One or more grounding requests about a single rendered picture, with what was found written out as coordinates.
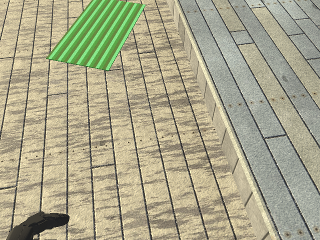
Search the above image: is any robot left hand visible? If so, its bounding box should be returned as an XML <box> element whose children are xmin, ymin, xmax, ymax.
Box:
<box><xmin>6</xmin><ymin>211</ymin><xmax>70</xmax><ymax>240</ymax></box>

